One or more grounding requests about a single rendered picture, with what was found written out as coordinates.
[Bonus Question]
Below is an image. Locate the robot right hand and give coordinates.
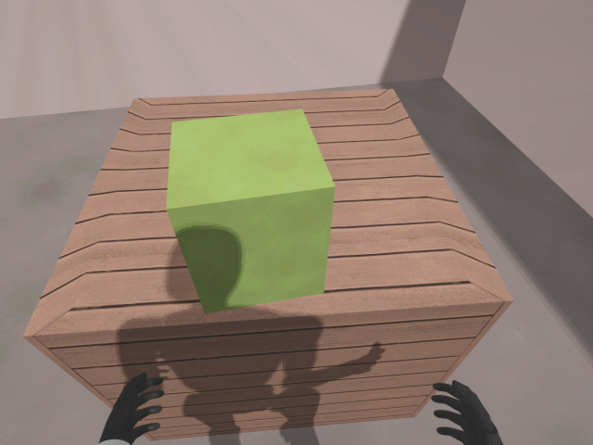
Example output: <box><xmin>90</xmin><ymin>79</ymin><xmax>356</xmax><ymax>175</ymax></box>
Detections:
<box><xmin>431</xmin><ymin>380</ymin><xmax>503</xmax><ymax>445</ymax></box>

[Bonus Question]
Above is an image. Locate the carton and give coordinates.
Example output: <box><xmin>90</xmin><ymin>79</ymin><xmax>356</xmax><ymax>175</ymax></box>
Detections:
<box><xmin>166</xmin><ymin>109</ymin><xmax>335</xmax><ymax>314</ymax></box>

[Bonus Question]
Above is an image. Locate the robot left hand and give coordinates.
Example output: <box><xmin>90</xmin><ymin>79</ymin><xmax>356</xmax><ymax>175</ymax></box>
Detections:
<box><xmin>99</xmin><ymin>372</ymin><xmax>164</xmax><ymax>445</ymax></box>

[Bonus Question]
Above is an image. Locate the pedestal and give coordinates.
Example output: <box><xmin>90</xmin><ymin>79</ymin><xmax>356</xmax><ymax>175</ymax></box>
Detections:
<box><xmin>23</xmin><ymin>89</ymin><xmax>514</xmax><ymax>441</ymax></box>

